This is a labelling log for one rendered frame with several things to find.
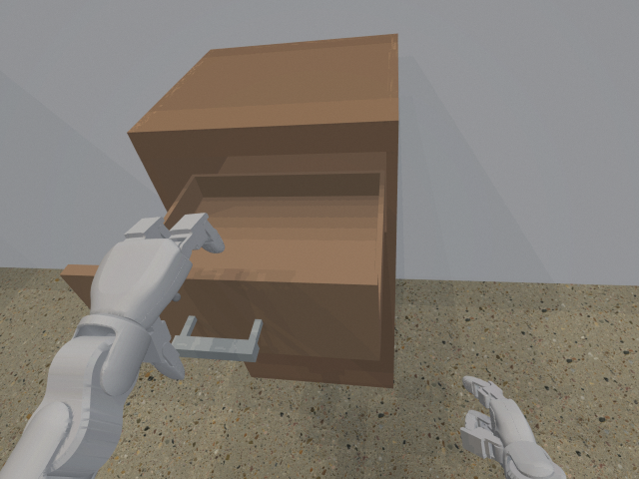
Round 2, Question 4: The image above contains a right robot hand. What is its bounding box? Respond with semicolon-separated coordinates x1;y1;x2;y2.
460;376;536;467

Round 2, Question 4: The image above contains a right robot forearm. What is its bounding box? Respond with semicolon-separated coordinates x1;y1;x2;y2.
502;441;566;479

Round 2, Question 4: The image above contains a drawer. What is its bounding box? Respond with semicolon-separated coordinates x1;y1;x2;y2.
60;171;385;361

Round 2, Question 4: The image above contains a left robot hand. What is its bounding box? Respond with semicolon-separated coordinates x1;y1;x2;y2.
90;213;225;380

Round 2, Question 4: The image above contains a handle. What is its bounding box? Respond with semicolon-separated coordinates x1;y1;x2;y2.
172;315;263;362

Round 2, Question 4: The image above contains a cabinet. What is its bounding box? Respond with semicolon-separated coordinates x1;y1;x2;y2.
127;34;398;388

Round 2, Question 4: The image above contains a left robot forearm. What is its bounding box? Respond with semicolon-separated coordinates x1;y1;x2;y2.
0;313;152;479

